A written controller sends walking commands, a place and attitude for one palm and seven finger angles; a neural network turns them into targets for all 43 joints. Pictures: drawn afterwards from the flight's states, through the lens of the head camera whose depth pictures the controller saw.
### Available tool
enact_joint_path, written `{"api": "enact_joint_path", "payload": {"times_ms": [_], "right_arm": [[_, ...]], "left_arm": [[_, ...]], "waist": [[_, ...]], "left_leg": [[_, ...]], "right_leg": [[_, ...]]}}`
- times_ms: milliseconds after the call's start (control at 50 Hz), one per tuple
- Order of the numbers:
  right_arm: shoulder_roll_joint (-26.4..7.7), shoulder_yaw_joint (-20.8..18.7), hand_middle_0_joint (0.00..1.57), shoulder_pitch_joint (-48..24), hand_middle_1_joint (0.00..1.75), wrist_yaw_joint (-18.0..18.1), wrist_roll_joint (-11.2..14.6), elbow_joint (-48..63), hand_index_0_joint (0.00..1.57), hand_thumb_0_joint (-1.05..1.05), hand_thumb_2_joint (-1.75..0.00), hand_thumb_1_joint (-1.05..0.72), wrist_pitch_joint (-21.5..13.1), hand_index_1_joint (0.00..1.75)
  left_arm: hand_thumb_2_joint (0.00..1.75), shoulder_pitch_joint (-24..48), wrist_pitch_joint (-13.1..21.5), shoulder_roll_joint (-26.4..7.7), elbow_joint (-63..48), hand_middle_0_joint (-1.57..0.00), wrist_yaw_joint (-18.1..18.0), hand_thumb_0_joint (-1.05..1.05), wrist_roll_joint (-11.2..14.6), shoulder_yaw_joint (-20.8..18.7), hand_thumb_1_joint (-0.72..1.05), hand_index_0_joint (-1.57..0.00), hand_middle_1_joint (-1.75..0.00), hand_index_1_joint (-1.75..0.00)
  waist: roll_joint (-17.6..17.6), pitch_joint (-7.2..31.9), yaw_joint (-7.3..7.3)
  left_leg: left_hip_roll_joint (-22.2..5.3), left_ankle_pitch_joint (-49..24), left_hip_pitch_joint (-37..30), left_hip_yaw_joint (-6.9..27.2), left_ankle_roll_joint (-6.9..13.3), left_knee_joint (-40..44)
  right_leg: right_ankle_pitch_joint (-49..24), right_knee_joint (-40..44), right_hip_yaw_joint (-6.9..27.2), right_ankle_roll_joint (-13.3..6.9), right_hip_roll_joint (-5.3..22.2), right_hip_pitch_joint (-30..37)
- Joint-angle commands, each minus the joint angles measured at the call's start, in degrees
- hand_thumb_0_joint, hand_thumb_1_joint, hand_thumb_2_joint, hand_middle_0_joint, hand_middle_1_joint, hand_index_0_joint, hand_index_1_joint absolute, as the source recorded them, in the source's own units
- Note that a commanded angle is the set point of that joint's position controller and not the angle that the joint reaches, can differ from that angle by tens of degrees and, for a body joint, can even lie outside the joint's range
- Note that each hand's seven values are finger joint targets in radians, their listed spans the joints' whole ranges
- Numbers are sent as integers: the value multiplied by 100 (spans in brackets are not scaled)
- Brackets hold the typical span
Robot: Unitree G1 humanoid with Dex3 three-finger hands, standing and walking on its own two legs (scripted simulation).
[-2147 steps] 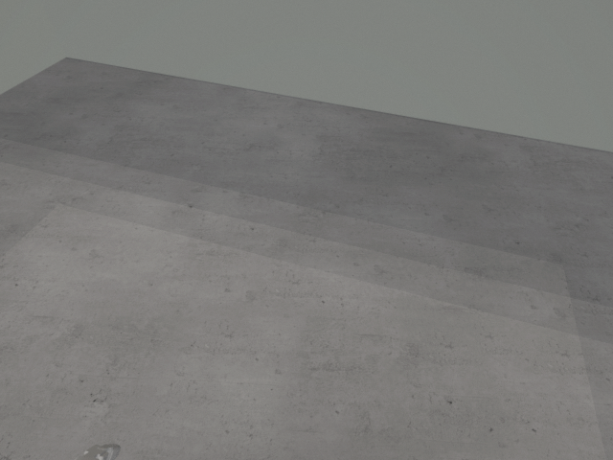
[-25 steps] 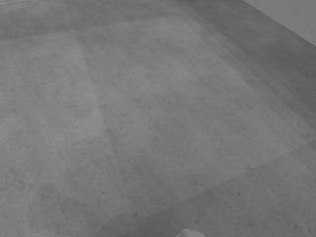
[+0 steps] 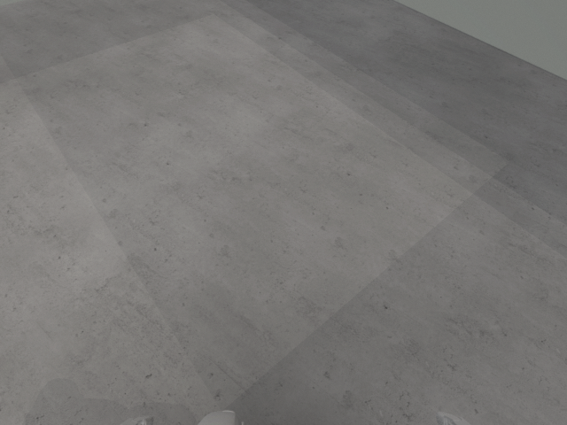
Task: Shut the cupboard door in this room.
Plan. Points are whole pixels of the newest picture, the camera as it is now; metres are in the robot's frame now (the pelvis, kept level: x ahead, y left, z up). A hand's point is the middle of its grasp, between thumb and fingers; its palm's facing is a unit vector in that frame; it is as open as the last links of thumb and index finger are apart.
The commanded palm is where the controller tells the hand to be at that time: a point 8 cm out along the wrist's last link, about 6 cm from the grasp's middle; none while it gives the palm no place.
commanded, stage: turn to face it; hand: left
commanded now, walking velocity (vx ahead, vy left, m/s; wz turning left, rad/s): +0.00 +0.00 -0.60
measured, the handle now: out of the picture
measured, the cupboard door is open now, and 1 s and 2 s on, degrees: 49 49 49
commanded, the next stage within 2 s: none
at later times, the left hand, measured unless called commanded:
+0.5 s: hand (193, 394) +0.18 +0.16 -0.16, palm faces -0.30 -0.91 -0.29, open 7.4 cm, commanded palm none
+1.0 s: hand (238, 346) +0.26 +0.10 -0.16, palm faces -0.58 -0.79 -0.21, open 7.4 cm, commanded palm none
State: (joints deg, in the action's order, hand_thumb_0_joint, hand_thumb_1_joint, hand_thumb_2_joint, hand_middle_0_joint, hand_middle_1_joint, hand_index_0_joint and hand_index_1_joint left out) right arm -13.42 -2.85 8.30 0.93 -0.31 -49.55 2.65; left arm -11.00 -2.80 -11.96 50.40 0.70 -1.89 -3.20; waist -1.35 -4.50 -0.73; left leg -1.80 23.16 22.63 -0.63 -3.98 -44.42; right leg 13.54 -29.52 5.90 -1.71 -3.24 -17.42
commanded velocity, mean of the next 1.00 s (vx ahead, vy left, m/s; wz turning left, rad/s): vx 0.00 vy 0.00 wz -0.60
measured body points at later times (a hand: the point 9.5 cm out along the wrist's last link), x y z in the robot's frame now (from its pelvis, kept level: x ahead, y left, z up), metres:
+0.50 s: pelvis +0.01 -0.01 -0.01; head +0.06 -0.04 +0.43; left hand +0.19 +0.21 -0.14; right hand -0.01 -0.29 -0.16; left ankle +0.01 +0.13 -0.68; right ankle -0.03 -0.12 -0.74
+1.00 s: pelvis +0.04 -0.01 +0.00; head +0.09 -0.03 +0.45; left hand +0.29 +0.14 -0.14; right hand -0.06 -0.25 -0.13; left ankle +0.10 +0.11 -0.74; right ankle -0.05 -0.11 -0.69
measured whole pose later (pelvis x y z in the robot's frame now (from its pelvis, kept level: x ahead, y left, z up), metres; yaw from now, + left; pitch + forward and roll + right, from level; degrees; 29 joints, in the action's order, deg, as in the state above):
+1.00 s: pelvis +0.04 -0.01 +0.00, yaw -36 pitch +1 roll -2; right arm -12.4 -1.5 13.9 1.0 -1.8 -50.4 0.9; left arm -7.3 -4.7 -14.9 49.8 2.6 -1.4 -4.7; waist 0.4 -5.5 0.7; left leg -9.3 17.7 13.5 -11.1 -1.6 -30.9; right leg 26.2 -49.3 -3.6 2.3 1.0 -23.0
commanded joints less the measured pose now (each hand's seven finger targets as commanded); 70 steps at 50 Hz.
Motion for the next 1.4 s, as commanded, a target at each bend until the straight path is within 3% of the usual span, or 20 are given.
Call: {"api": "enact_joint_path", "payload": {"times_ms": [0, 40, 60, 140, 320, 340, 380, 440, 660, 700, 720, 800, 1000, 1020, 1060, 1120, 1180, 1340, 1360, 1380], "right_arm": [[-608, -112, 20, 751, 30, 123, 5, 214, 20, 0, -90, -90, -255, 30], [-1417, -245, 20, 852, 30, 150, -97, 354, 20, 0, -90, -90, -272, 30], [-1334, -208, 20, 800, 30, 174, -157, 335, 20, 0, -90, -90, -281, 30], [-971, -111, 20, 219, 30, 195, -153, 461, 20, 0, -90, -90, -281, 30], [-1262, -289, 20, 417, 30, 79, -125, 212, 20, 0, -90, -90, -196, 30], [-1217, -297, 20, 359, 30, 43, -87, 249, 20, 0, -90, -90, -185, 30], [-611, -135, 20, -77, 30, 13, -29, 668, 20, 0, -90, -90, -132, 30], [-766, -135, 20, -103, 30, 89, -35, 495, 20, 0, -90, -90, -112, 30], [-621, -99, 20, 856, 30, 69, -12, 224, 20, 0, -90, -90, -230, 30], [-1538, -246, 20, 1087, 30, 115, -137, 277, 20, 0, -90, -90, -305, 30], [-1526, -225, 20, 1069, 30, 136, -164, 317, 20, 0, -90, -90, -303, 30], [-1043, -118, 20, 501, 30, 161, -182, 421, 20, 0, -90, -90, -317, 30], [-1252, -284, 20, 601, 30, 55, -124, 167, 20, 0, -90, -90, -211, 30], [-1200, -291, 20, 521, 30, 30, -84, 202, 20, 0, -90, -90, -204, 30], [-579, -128, 20, 60, 30, -4, -31, 619, 20, 0, -90, -90, -124, 30], [-725, -123, 20, 9, 30, 84, -41, 462, 20, 0, -90, -90, -102, 30], [-566, -93, 20, 282, 30, 14, -56, 297, 20, 0, -90, -90, -87, 30], [-525, -82, 20, 666, 30, 66, 8, 258, 20, 0, -90, -90, -205, 30], [-708, -105, 20, 843, 30, 93, -19, 196, 20, 0, -90, -90, -261, 30], [-1237, -186, 20, 945, 30, 113, -110, 212, 20, 0, -90, -90, -315, 30]], "left_arm": [[90, 278, 62, -1100, -529, -20, -89, 0, 96, -372, 90, -20, -30, -30], [90, 155, 60, -675, -703, -20, 5, 0, 124, -253, 90, -20, -30, -30], [90, 319, 28, -847, -704, -20, 30, 0, 47, -284, 90, -20, -30, -30], [90, 209, -59, -682, -504, -20, 172, 0, 77, -306, 90, -20, -30, -30], [90, 91, 27, -632, -468, -20, 195, 0, 82, -239, 90, -20, -30, -30], [90, -281, 73, -850, -352, -20, 171, 0, 67, -277, 90, -20, -30, -30], [90, -849, 179, -1795, -152, -20, 19, 0, 73, -430, 90, -20, -30, -30], [90, -84, 120, -1424, -358, -20, -145, 0, 65, -386, 90, -20, -30, -30], [90, 435, 46, -1252, -516, -20, -64, 0, 85, -344, 90, -20, -30, -30], [90, 163, 12, -660, -710, -20, 12, 0, 149, -230, 90, -20, -30, -30], [90, 310, 20, -849, -737, -20, 36, 0, 80, -245, 90, -20, -30, -30], [90, 374, -32, -681, -558, -20, 157, 0, 79, -280, 90, -20, -30, -30], [90, 181, 33, -616, -506, -20, 176, 0, 84, -218, 90, -20, -30, -30], [90, -199, 79, -839, -372, -20, 149, 0, 66, -265, 90, -20, -30, -30], [90, -755, 173, -1785, -180, -20, -6, 0, 76, -412, 90, -20, -30, -30], [90, -58, 158, -1390, -344, -20, -148, 0, 79, -364, 90, -20, -30, -30], [90, 297, 168, -1260, -471, -20, -128, 0, 51, -303, 90, -20, -30, -30], [90, 353, 102, -1296, -382, -20, -98, 0, 70, -367, 90, -20, -30, -30], [90, 346, 74, -1138, -428, -20, -86, 0, 119, -335, 90, -20, -30, -30], [90, 78, 36, -777, -507, -20, -47, 0, 163, -274, 90, -20, -30, -30]], "waist": [[-289, 987, 332], [1809, 864, 332], [1456, 672, 374], [1237, 524, 52], [1252, 683, 31], [864, 783, -146], [-1549, 731, -472], [-1298, 668, -153], [-493, 823, 362], [2126, 950, 345], [1543, 871, 419], [1126, 587, 116], [1281, 780, 67], [822, 874, -123], [-1417, 718, -452], [-1353, 614, -105], [-674, 861, 134], [-642, 936, 264], [-228, 990, 343], [1256, 1132, 304]], "left_leg": [[-145, -1026, -1556, 126, 123, 2172], [-2440, -1868, -2041, 2196, 1162, 2914], [-2563, -2261, -1608, 2157, 1451, 2873], [-1696, -3511, -1620, 384, 1181, 2345], [-1719, -2985, -1308, -427, 786, 1390], [-1487, -2483, -847, -651, 522, 722], [-257, 1473, 1213, -687, -24, -1659], [-549, 618, 1460, 240, -5, -2406], [-45, -1067, -1279, -184, 29, 1790], [-2352, -1849, -2035, 2065, 1006, 2870], [-2663, -2078, -1604, 2203, 1379, 2821], [-1805, -3612, -1581, 424, 1127, 2350], [-1792, -3022, -1375, -608, 736, 1393], [-1569, -2491, -912, -823, 467, 754], [-329, 1489, 1211, -765, -51, -1577], [-542, 598, 1588, 214, -42, -2411], [-379, 88, 758, -70, -121, -1641], [10, -886, -701, -206, -48, 1439], [-249, -1378, -1444, -47, 43, 2151], [-1528, -2095, -2163, 1277, 525, 2516]], "right_leg": [[-1346, 49, 1365, -334, 971, -181], [2077, -2150, -252, 267, -74, -1536], [2127, -3103, -223, 343, 150, -1543], [1451, -3535, -591, 502, 446, -1466], [325, -392, -1255, 273, 258, 325], [-362, 312, -1079, 163, 372, 1073], [-3170, 999, 1751, -917, 2565, 1772], [-1938, 948, 1446, -1114, 2123, 1291], [-1290, 74, 1063, -368, 1139, -204], [2053, -2148, -331, 273, -69, -1538], [2275, -3220, -259, 290, 160, -1488], [1469, -3702, -548, 490, 485, -1507], [247, -247, -1284, 249, 266, 349], [-443, 426, -1055, 122, 421, 1089], [-3100, 1012, 1670, -953, 2594, 1745], [-2342, 960, 1350, -1093, 2086, 1373], [-2461, 716, 652, -872, 1603, 966], [-2295, 84, 1133, -540, 1275, 534], [-1760, -257, 929, -277, 965, -11], [148, -1217, 298, 79, 161, -993]]}}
